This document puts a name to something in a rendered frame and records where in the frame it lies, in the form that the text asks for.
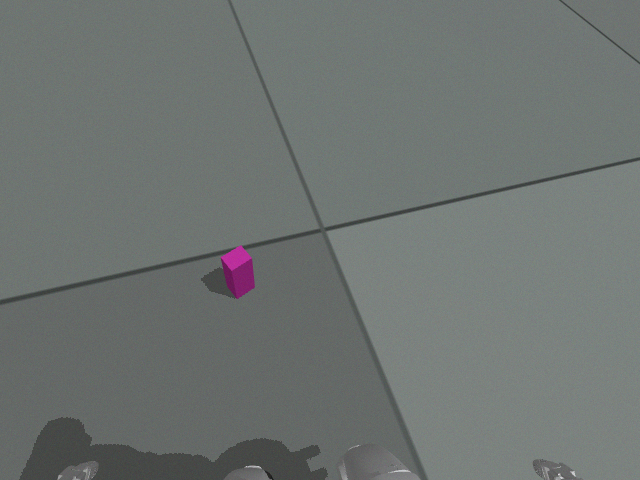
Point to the right robot hand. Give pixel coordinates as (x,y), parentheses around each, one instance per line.
(552,471)

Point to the left robot hand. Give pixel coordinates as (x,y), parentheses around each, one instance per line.
(84,471)

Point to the carton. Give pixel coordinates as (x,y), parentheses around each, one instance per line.
(238,271)

